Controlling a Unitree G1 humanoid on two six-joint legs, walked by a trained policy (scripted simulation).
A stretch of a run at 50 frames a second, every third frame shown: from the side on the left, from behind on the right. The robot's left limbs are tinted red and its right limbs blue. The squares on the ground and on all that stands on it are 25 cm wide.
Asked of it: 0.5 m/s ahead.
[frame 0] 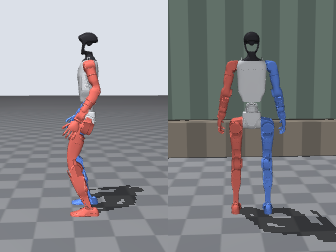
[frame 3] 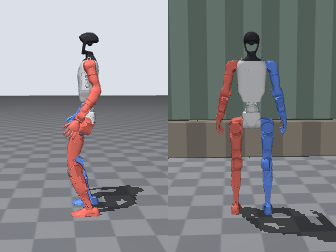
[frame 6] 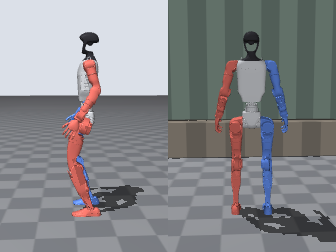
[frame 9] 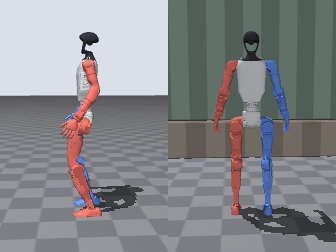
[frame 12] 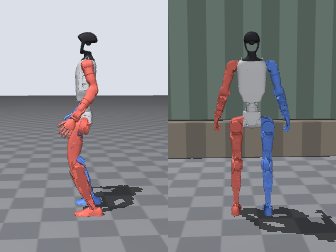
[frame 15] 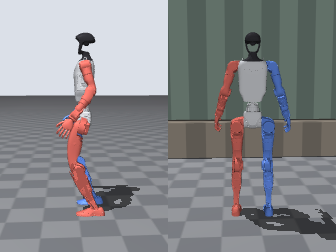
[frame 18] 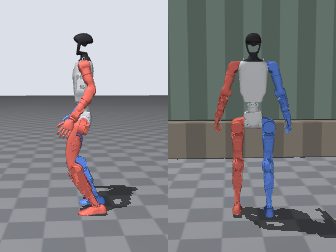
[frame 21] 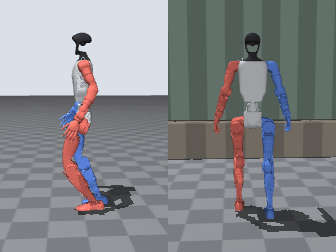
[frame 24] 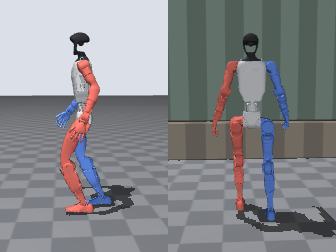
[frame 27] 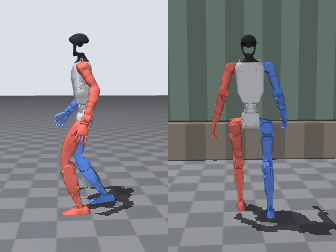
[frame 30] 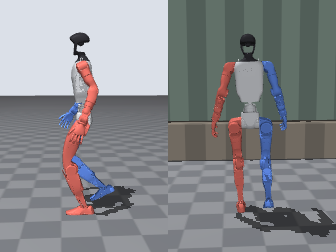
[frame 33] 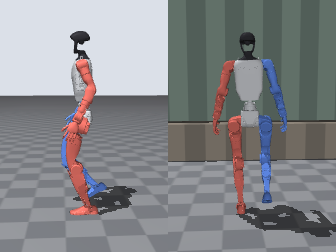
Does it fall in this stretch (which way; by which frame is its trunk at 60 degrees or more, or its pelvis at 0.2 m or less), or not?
no
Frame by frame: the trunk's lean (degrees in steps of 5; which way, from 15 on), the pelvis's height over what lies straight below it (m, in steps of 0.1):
0: 0, 0.8
3: 0, 0.8
6: 5, 0.8
9: 5, 0.8
12: 5, 0.8
15: 0, 0.8
18: 0, 0.8
21: 0, 0.8
24: 5, 0.8
27: 5, 0.8
30: 5, 0.8
33: 5, 0.8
